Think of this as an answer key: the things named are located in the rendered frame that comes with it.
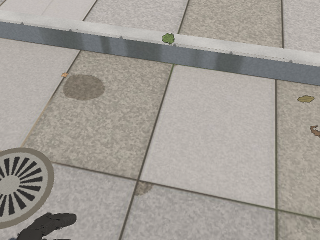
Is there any robot left hand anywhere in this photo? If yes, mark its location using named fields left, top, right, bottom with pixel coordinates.
left=16, top=212, right=77, bottom=240

